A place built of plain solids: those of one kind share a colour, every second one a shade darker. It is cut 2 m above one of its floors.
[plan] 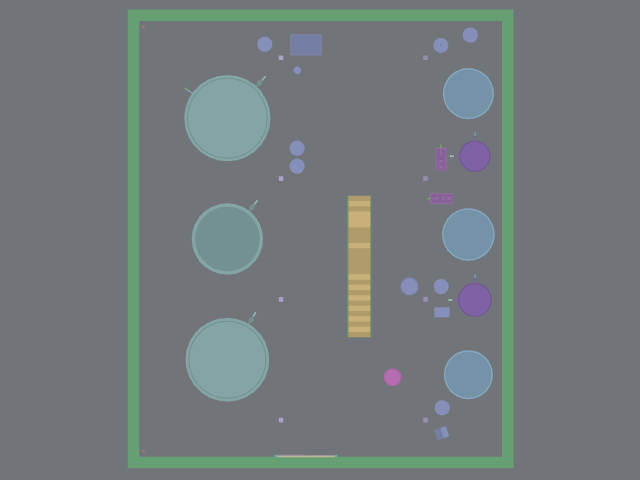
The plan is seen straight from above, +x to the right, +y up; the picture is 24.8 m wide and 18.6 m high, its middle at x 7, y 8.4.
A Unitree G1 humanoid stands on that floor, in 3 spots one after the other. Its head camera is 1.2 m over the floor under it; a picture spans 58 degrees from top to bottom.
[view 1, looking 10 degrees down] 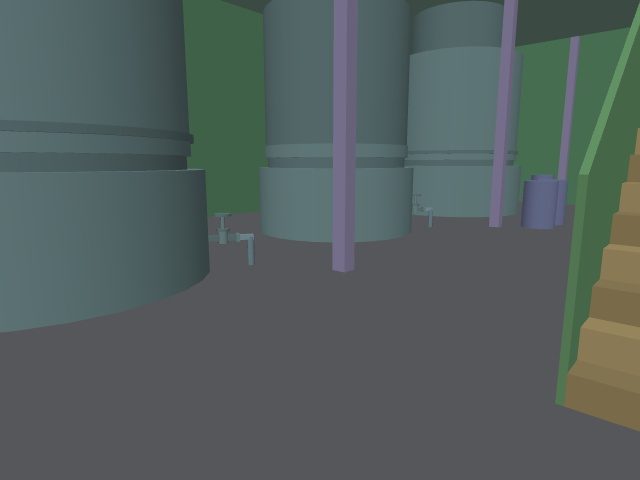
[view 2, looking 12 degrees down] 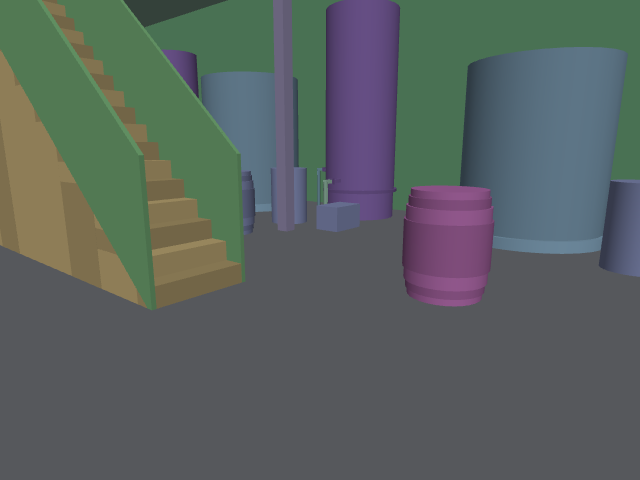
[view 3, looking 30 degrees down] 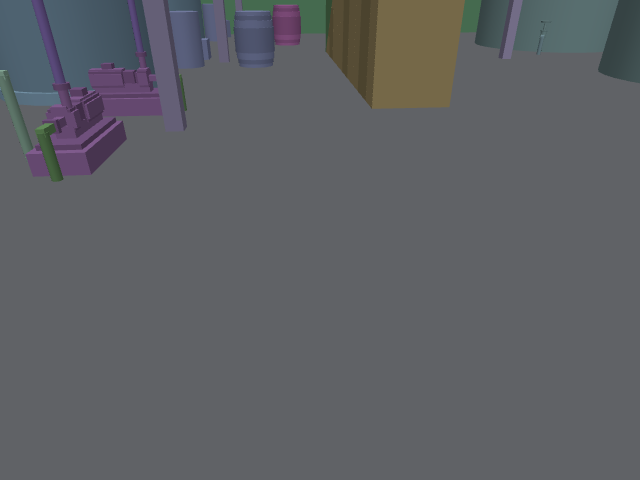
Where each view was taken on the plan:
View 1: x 8.53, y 2.33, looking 132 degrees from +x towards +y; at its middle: still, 6.71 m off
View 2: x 6.46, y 1.70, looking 39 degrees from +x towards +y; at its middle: ground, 5.77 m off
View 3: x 10.04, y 15.18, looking -95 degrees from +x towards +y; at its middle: ground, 2.40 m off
